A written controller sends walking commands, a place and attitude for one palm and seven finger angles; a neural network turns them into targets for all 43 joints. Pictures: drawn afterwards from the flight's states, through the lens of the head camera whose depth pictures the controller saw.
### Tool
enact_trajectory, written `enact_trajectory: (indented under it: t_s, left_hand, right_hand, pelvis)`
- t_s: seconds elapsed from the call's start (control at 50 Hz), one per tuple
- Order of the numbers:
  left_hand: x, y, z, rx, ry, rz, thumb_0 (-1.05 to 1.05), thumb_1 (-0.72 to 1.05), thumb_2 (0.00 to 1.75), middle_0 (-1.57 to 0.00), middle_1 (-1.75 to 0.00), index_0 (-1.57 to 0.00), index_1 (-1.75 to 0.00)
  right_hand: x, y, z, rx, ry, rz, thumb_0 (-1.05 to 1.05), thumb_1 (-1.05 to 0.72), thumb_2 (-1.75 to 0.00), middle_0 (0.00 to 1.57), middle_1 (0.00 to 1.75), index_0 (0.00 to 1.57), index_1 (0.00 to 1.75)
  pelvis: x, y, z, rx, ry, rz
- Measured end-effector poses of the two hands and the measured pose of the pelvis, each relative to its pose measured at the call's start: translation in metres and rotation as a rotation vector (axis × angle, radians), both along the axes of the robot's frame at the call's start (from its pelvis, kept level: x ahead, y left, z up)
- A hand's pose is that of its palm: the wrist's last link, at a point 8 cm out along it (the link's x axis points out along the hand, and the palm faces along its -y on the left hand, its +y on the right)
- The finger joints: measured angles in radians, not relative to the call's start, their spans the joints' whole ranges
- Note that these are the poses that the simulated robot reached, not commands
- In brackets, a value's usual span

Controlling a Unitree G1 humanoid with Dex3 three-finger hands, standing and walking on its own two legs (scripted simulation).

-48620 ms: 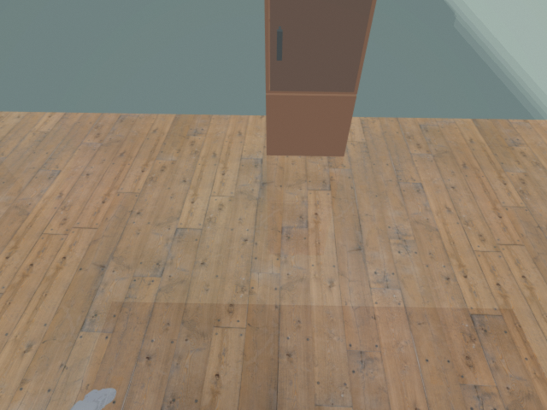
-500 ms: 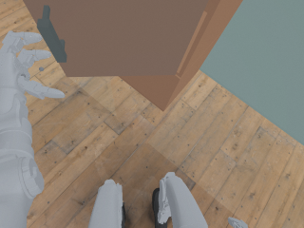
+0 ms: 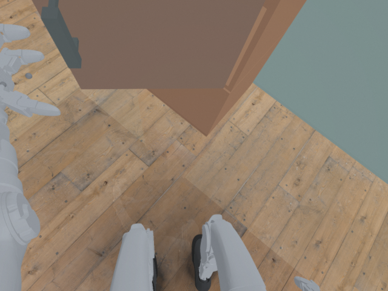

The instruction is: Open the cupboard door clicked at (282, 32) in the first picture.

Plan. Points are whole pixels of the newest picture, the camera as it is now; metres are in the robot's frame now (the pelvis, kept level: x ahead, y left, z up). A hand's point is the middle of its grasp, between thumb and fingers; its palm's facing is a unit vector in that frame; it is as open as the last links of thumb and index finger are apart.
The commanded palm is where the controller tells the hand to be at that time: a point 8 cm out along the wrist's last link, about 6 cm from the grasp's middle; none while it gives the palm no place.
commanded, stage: move the hooked fingers beside the handle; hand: left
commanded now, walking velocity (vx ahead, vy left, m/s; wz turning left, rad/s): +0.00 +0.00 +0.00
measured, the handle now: (65, 31) +0.59 +0.22 +0.05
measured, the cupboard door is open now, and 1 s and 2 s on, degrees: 44 44 44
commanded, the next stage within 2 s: slide the fingers in behind the handle in 0.92 s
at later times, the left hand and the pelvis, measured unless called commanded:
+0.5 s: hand (26, 76) +0.50 +0.28 +0.03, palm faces +0.06 -1.00 -0.02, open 14.0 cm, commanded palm +0.49 +0.30 +0.04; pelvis +0.00 +0.01 +0.00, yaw +0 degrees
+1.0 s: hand (25, 75) +0.50 +0.28 +0.04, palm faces +0.06 -1.00 -0.03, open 14.0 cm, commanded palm +0.48 +0.30 +0.04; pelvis +0.01 +0.00 +0.01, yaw +0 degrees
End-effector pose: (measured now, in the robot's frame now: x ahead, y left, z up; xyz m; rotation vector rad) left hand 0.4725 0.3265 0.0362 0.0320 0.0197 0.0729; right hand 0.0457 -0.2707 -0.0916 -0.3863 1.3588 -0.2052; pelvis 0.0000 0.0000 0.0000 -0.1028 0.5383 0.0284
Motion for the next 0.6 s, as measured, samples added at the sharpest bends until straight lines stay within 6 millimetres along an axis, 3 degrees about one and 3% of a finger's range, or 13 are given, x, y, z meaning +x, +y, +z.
enact_trajectory:
  t_s: [0.6]
  left_hand:
    - [0.0049, 0.0063, -0.003, -0.008, 0.005, -0.009, -0.01, -0.5, 0.3, -0.3, -1.2, -0.3, -1.2]
  right_hand:
    - [0.006, 0.0058, 0.0034, -0.002, 0.006, 0.0, 0.01, -0.9, -0.9, 0.2, 0.3, 0.2, 0.3]
  pelvis:
    - [0.0056, 0.0047, 0.0019, -0.008, 0.01, 0.0]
